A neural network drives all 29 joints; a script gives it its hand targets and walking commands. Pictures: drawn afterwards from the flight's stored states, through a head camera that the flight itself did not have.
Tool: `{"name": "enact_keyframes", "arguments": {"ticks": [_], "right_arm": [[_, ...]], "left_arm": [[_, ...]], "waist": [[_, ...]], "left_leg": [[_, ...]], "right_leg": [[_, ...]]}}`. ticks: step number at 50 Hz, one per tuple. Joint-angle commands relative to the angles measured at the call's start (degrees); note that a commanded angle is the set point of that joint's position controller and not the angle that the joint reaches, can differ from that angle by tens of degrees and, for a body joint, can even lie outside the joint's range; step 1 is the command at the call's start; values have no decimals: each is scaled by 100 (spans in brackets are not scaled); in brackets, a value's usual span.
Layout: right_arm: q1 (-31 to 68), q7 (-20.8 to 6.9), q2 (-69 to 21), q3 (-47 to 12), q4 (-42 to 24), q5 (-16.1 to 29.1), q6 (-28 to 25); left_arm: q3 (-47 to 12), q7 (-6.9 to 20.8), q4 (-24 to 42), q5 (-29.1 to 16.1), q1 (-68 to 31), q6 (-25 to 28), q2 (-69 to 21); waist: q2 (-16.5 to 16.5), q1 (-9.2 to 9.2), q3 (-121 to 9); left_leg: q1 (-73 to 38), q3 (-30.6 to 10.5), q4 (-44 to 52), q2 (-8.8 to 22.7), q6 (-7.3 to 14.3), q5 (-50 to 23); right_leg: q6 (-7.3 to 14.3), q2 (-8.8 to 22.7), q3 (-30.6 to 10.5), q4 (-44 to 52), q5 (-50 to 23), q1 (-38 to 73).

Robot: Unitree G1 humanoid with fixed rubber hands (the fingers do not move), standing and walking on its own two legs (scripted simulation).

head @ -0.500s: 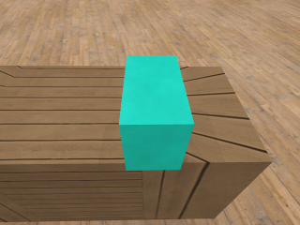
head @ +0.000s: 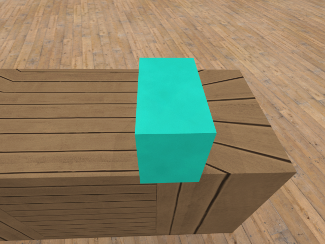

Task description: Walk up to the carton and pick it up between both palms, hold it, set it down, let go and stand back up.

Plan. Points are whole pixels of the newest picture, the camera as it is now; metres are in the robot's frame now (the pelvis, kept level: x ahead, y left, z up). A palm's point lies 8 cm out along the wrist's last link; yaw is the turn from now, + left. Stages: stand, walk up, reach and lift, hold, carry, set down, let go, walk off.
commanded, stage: walk up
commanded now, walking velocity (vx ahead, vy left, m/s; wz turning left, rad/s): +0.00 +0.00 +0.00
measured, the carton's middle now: (168, 117) +0.48 +0.00 +0.04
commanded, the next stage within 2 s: stand in 0.46 s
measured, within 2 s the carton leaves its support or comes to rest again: neither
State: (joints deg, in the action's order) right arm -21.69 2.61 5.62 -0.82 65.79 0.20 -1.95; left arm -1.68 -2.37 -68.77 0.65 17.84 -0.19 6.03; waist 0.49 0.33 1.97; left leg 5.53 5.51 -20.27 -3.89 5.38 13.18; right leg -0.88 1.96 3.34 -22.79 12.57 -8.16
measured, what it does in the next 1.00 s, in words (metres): stands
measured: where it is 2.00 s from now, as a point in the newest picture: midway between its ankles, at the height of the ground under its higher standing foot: outside the picture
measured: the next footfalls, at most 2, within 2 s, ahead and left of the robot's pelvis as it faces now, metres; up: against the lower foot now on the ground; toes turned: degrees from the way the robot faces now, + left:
none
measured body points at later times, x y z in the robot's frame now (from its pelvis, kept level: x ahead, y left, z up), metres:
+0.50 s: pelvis +0.01 +0.01 +0.00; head +0.02 +0.02 +0.45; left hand -0.04 +0.21 -0.17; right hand -0.06 -0.19 -0.16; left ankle -0.02 +0.05 -0.74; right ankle +0.00 -0.13 -0.74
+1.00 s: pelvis -0.03 -0.02 -0.04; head +0.05 +0.00 +0.40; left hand +0.22 +0.15 -0.16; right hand +0.19 -0.20 -0.16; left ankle -0.02 +0.06 -0.74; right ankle -0.01 -0.12 -0.74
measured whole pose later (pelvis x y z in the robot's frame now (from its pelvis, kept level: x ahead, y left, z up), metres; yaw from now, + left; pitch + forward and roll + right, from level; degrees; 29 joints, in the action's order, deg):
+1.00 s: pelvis -0.03 -0.02 -0.04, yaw -1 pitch +16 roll -2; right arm 13.8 2.0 6.2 -2.1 48.2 12.9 24.7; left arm 2.3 5.5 -39.1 -0.2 -16.3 -40.4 6.9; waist 0.4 -1.9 -7.2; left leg 41.7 4.5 -46.0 0.6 3.2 19.8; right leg 2.4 -1.9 3.2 -42.4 16.5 -40.9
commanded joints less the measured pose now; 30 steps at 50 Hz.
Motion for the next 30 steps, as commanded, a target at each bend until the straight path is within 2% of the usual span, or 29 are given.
{"name": "enact_keyframes", "arguments": {"ticks": [1, 12, 30], "right_arm": [[-675, 14, 390, 40, 6, 1, -18], [-819, 23, 372, 25, 7, 4, -34], [-1008, 31, 367, 24, 17, 7, -27]], "left_arm": [[9, -16, -86, -7, 533, 8, 305], [-9, -31, -170, -23, 573, 6, 302], [-11, -54, -204, -36, 629, -8, 291]], "waist": [[-84, -15, 593], [-96, -19, 486], [-82, -34, 521]], "left_leg": [[402, -993, 554, 1044, -366, -818], [291, -1001, 512, 1060, -398, -1337], [224, -997, 479, 1068, -410, -1713]], "right_leg": [[111, 490, -472, 263, -388, -241], [70, 476, -440, 152, -416, -194], [38, 488, -416, 97, -437, -200]]}}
